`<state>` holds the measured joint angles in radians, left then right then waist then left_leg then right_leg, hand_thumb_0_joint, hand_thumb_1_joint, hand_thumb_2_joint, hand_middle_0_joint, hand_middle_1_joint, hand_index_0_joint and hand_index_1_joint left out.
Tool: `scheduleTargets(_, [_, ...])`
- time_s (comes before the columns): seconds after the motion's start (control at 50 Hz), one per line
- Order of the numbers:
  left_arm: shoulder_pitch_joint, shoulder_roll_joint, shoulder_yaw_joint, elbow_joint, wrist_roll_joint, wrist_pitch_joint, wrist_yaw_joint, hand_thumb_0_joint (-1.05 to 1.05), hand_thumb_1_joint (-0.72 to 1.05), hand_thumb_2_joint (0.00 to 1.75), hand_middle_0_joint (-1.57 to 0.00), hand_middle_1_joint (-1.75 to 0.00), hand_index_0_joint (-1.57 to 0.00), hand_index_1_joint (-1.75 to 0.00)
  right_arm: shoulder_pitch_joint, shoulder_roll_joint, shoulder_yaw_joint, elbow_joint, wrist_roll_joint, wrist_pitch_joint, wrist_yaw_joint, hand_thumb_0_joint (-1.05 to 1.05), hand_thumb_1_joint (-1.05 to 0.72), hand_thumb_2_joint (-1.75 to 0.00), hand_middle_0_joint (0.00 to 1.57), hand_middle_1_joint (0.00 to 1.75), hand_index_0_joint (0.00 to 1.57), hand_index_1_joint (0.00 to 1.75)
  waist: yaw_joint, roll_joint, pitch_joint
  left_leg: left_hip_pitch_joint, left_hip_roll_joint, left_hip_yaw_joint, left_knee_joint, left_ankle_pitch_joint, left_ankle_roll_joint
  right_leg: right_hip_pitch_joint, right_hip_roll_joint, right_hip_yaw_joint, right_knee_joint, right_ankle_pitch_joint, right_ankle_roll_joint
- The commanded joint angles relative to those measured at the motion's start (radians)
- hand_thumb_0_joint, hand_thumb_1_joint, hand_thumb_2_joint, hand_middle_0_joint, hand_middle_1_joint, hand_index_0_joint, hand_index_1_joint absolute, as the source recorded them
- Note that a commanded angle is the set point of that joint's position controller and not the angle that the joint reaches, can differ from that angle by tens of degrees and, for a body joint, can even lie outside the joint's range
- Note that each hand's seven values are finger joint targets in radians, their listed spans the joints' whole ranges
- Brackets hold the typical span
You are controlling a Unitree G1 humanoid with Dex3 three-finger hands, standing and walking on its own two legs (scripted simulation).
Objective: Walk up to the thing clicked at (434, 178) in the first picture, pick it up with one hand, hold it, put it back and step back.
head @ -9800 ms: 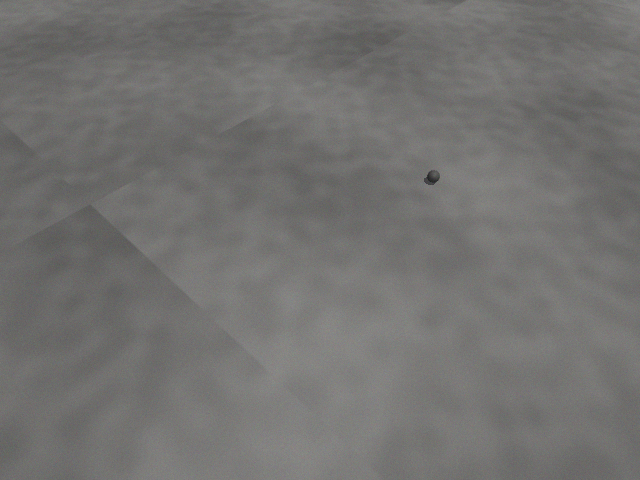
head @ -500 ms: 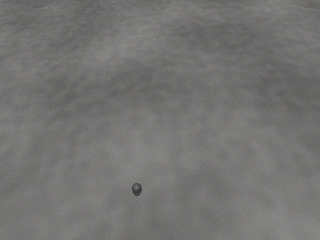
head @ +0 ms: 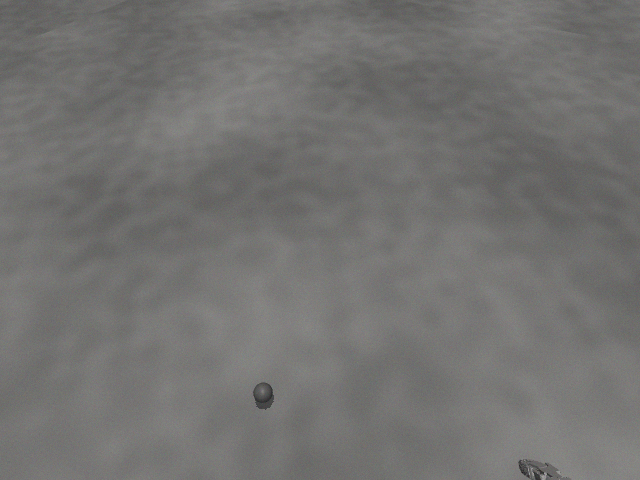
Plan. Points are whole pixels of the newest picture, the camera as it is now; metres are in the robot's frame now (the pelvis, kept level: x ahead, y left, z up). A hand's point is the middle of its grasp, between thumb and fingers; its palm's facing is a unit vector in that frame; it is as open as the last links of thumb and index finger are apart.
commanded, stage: walk up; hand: left
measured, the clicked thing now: (263, 392) +0.48 +0.21 -0.74
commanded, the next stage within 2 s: stand in 0.34 s
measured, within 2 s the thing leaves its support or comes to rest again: neither
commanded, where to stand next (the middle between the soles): +0.10 +0.01 m, yaw -2 degrees
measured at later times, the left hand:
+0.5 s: hand out of the picture +0.11 +0.25 -0.14, palm faces -0.07 -0.94 -0.34, open 7.3 cm
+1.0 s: hand out of the picture +0.08 +0.24 -0.13, palm faces -0.02 -0.93 -0.36, open 7.3 cm
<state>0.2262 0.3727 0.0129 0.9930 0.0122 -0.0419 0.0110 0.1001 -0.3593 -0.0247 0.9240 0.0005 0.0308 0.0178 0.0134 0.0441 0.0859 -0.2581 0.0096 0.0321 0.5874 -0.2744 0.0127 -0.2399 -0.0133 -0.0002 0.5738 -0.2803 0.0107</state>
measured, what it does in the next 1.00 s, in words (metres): stands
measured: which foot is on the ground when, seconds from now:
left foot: down 0.00-1.00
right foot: down 0.00-1.00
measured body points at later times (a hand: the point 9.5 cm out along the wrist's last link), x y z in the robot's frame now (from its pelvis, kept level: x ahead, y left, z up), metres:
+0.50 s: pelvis +0.00 +0.00 +0.01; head +0.00 +0.00 +0.46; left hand +0.11 +0.30 -0.11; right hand +0.05 -0.31 -0.12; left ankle +0.03 +0.11 -0.73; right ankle +0.02 -0.13 -0.73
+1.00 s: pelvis +0.02 -0.02 +0.02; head +0.03 -0.03 +0.47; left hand +0.08 +0.29 -0.11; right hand +0.11 -0.32 -0.12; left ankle +0.03 +0.11 -0.73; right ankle +0.02 -0.13 -0.73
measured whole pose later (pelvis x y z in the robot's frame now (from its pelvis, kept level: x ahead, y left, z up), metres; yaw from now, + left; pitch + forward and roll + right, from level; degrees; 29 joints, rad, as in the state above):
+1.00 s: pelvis +0.02 -0.02 +0.02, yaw +0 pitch -2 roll +0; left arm 0.12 0.35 0.00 1.15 0.01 -0.03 -0.01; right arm 0.07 -0.36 0.00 1.14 -0.01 -0.01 0.01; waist 0.00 0.02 0.05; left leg -0.13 0.03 0.02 0.32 -0.16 -0.02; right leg -0.11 0.01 -0.01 0.32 -0.17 -0.01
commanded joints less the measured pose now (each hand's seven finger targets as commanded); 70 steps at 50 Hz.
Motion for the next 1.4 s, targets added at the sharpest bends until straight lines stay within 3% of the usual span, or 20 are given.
scheduleTargets(0.0, [-0.083,0.223,0.043,-0.073,-0.007,-0.022,0.013,0.00,0.90,0.90,-0.20,-0.30,-0.20,-0.30,-0.030,-0.223,-0.059,-0.027,0.002,-0.036,-0.006,0.00,-0.90,-0.90,0.20,0.30,0.20,0.30,-0.025,-0.097,-0.103,0.118,0.105,-0.133,-0.133,0.120,0.048,-0.061,-0.126,0.143,-0.147,0.215,-0.057])
scheduleTargets(0.04, [-0.071,0.227,0.044,-0.056,-0.005,-0.022,0.012,0.00,0.90,0.90,-0.20,-0.30,-0.20,-0.30,-0.043,-0.215,-0.054,-0.018,0.004,-0.038,-0.002,0.00,-0.90,-0.90,0.20,0.30,0.20,0.30,-0.010,-0.124,-0.138,0.121,0.099,-0.108,-0.115,0.154,0.057,-0.006,-0.118,0.137,-0.145,0.233,-0.053])
scheduleTargets(0.08, [-0.094,0.238,0.045,-0.047,-0.006,-0.022,0.013,0.00,0.90,0.90,-0.20,-0.30,-0.20,-0.30,-0.029,-0.203,-0.048,0.001,0.004,-0.035,-0.002,0.00,-0.90,-0.90,0.20,0.30,0.20,0.30,-0.017,-0.129,-0.153,0.123,0.088,-0.092,-0.123,0.174,0.045,0.026,-0.134,0.150,-0.143,0.277,-0.057])
scheduleTargets(0.18, [-0.124,0.232,0.040,-0.036,-0.009,-0.012,0.013,0.00,0.90,0.90,-0.20,-0.30,-0.20,-0.30,-0.039,-0.212,-0.047,0.042,-0.001,-0.033,-0.002,0.00,-0.90,-0.90,0.20,0.30,0.20,0.30,-0.007,-0.093,-0.146,0.119,0.095,-0.096,-0.165,0.151,0.044,0.027,-0.126,0.146,-0.148,0.219,-0.058])
scheduleTargets(0.3, [-0.151,0.220,0.035,-0.010,-0.008,0.005,0.007,0.00,0.90,0.90,-0.20,-0.30,-0.20,-0.30,-0.060,-0.228,-0.048,0.071,-0.010,-0.036,0.000,0.00,-0.90,-0.90,0.20,0.30,0.20,0.30,-0.003,-0.015,-0.090,0.027,0.140,-0.152,-0.289,-0.031,0.068,0.038,-0.066,0.104,-0.119,0.074,-0.051])
scheduleTargets(0.32, [-0.138,0.184,0.021,0.019,-0.008,0.012,-0.004,0.00,0.90,0.90,-0.20,-0.30,-0.20,-0.30,-0.064,-0.213,-0.031,0.087,-0.013,-0.051,0.000,0.00,-0.90,-0.90,0.20,0.30,0.20,0.30,0.001,-0.008,-0.120,0.003,0.165,-0.203,-0.360,-0.135,0.058,0.105,-0.072,0.099,-0.184,0.010,-0.034])
scheduleTargets(0.4, [-0.149,0.197,0.025,0.044,-0.004,0.009,-0.018,0.00,0.90,0.90,-0.20,-0.30,-0.20,-0.30,-0.085,-0.218,-0.030,0.112,-0.012,-0.064,-0.006,0.00,-0.90,-0.90,0.20,0.30,0.20,0.30,0.001,0.009,-0.069,0.005,0.135,-0.180,-0.390,-0.165,0.016,0.093,-0.082,0.112,-0.226,0.023,-0.031])
scheduleTargets(0.5, [-0.167,0.204,0.026,0.059,-0.002,-0.003,-0.015,0.00,0.90,0.90,-0.20,-0.30,-0.20,-0.30,-0.060,-0.207,-0.026,0.137,-0.011,-0.076,-0.011,0.00,-0.90,-0.90,0.20,0.30,0.20,0.30,-0.015,-0.030,-0.105,0.098,0.128,-0.139,-0.342,0.053,0.010,0.103,-0.110,0.125,-0.274,0.136,-0.032])
scheduleTargets(0.58, [-0.171,0.204,0.024,0.068,-0.004,-0.008,-0.013,0.00,0.90,0.90,-0.20,-0.30,-0.20,-0.30,-0.038,-0.197,-0.021,0.151,-0.009,-0.077,-0.011,0.00,-0.90,-0.90,0.20,0.30,0.20,0.30,-0.030,-0.049,-0.104,0.141,0.121,-0.119,-0.318,0.116,0.010,0.086,-0.120,0.129,-0.303,0.157,-0.033])
scheduleTargets(0.7, [-0.155,0.196,0.023,0.083,-0.004,-0.007,-0.010,0.00,0.90,0.90,-0.20,-0.30,-0.20,-0.30,-0.045,-0.198,-0.017,0.159,-0.006,-0.074,-0.014,0.00,-0.90,-0.90,0.20,0.30,0.20,0.30,-0.029,-0.046,-0.123,0.170,0.124,-0.111,-0.311,0.158,0.008,0.100,-0.118,0.118,-0.311,0.212,-0.026])
scheduleTargets(0.82, [-0.150,0.192,0.021,0.094,-0.003,-0.003,-0.008,0.00,0.90,0.90,-0.20,-0.30,-0.20,-0.30,-0.059,-0.200,-0.015,0.160,-0.007,-0.069,-0.016,0.00,-0.90,-0.90,0.20,0.30,0.20,0.30,-0.026,-0.059,-0.115,0.180,0.127,-0.110,-0.306,0.156,0.005,0.085,-0.118,0.113,-0.322,0.184,-0.025])
scheduleTargets(0.96, [-0.148,0.192,0.025,0.098,-0.004,-0.004,-0.005,0.00,0.90,0.90,-0.20,-0.30,-0.20,-0.30,-0.067,-0.198,-0.010,0.158,-0.006,-0.068,-0.018,0.00,-0.90,-0.90,0.20,0.30,0.20,0.30,-0.022,-0.056,-0.128,0.178,0.130,-0.106,-0.296,0.225,0.007,0.122,-0.123,0.106,-0.320,0.275,-0.023])
scheduleTargets(1.0, [-0.153,0.197,0.026,0.100,-0.005,-0.002,-0.005,0.00,0.90,0.90,-0.20,-0.30,-0.20,-0.30,-0.063,-0.195,-0.007,0.163,-0.007,-0.068,-0.019,0.00,-0.90,-0.90,0.20,0.30,0.20,0.30,-0.021,-0.060,-0.110,0.173,0.128,-0.108,-0.310,0.192,0.001,0.106,-0.120,0.108,-0.324,0.223,-0.025])
scheduleTargets(1.06, [-0.155,0.195,0.026,0.095,-0.006,-0.002,-0.004,0.00,0.90,0.90,-0.20,-0.30,-0.20,-0.30,-0.063,-0.200,-0.008,0.164,-0.007,-0.066,-0.019,0.00,-0.90,-0.90,0.20,0.30,0.20,0.30,-0.019,-0.055,-0.118,0.171,0.131,-0.109,-0.306,0.210,0.002,0.118,-0.120,0.102,-0.326,0.233,-0.023])
scheduleTargets(1.14, [-0.160,0.195,0.030,0.096,-0.005,-0.003,-0.004,0.00,0.90,0.90,-0.20,-0.30,-0.20,-0.30,-0.058,-0.201,-0.006,0.164,-0.007,-0.068,-0.022,0.00,-0.90,-0.90,0.20,0.30,0.20,0.30,-0.019,-0.041,-0.139,0.177,0.137,-0.105,-0.298,0.267,0.003,0.159,-0.127,0.104,-0.315,0.309,-0.025])
scheduleTargets(1.22, [-0.165,0.190,0.030,0.096,-0.007,0.003,-0.006,0.00,0.90,0.90,-0.20,-0.30,-0.20,-0.30,-0.064,-0.202,-0.006,0.164,-0.008,-0.069,-0.024,0.00,-0.90,-0.90,0.20,0.30,0.20,0.30,-0.014,-0.034,-0.125,0.163,0.136,-0.104,-0.310,0.232,0.000,0.149,-0.122,0.103,-0.323,0.261,-0.028])
scheduleTargets(1.38, [-0.170,0.191,0.034,0.094,-0.006,0.002,-0.004,0.00,0.90,0.90,-0.20,-0.30,-0.20,-0.30,-0.052,-0.204,-0.006,0.163,-0.006,-0.070,-0.028,0.00,-0.90,-0.90,0.20,0.30,0.20,0.30,-0.015,-0.039,-0.154,0.197,0.141,-0.096,-0.295,0.333,0.005,0.183,-0.129,0.098,-0.306,0.370,-0.029])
